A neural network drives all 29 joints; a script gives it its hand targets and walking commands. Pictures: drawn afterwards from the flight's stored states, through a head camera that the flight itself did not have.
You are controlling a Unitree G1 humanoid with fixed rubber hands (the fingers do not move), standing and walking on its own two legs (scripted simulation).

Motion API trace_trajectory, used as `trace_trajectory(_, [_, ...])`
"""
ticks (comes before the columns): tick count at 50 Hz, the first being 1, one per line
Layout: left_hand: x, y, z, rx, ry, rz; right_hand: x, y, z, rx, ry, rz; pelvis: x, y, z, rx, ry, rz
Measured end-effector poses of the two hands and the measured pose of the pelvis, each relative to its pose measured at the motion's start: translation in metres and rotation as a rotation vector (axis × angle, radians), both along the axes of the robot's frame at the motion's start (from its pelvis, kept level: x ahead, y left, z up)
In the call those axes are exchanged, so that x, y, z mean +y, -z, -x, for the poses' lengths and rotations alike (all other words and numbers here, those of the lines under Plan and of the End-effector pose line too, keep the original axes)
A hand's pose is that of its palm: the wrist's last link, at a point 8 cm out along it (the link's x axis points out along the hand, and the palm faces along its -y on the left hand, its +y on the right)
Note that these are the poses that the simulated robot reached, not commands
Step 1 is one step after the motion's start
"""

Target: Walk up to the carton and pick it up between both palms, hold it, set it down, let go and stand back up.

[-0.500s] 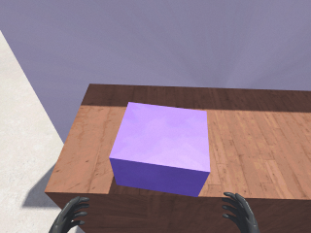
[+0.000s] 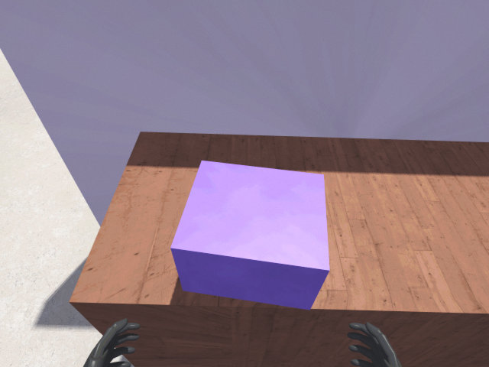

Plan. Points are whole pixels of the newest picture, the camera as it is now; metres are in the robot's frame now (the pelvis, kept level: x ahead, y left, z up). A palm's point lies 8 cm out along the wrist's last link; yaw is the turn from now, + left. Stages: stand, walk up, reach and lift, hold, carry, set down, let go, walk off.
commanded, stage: set down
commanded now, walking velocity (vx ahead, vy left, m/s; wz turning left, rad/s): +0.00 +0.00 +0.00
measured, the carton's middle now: (253, 232) +0.39 -0.04 -0.03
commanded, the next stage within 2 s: let go in 0.14 s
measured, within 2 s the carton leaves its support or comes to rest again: neither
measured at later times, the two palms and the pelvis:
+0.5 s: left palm out of the picture +0.17 +0.21 -0.07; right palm out of the picture +0.13 -0.23 -0.07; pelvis +0.00 +0.00 +0.00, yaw +0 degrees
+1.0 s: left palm out of the picture +0.16 +0.24 -0.06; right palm out of the picture +0.10 -0.30 -0.09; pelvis +0.00 -0.02 +0.00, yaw +0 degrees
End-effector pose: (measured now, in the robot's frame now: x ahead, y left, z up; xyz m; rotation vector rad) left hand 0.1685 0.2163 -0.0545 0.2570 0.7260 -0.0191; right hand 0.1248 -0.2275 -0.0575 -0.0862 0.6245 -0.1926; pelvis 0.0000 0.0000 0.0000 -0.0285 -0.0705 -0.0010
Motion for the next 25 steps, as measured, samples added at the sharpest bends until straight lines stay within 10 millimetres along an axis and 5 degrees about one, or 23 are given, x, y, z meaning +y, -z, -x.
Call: trace_trajectory(25, [-0.002,0.012,0.003,0.074,-0.016,-0.046,-0.002,0.017,-0.002,0.057,-0.028,-0.018,-0.005,0.001,0.000,0.000,0.000,-0.006])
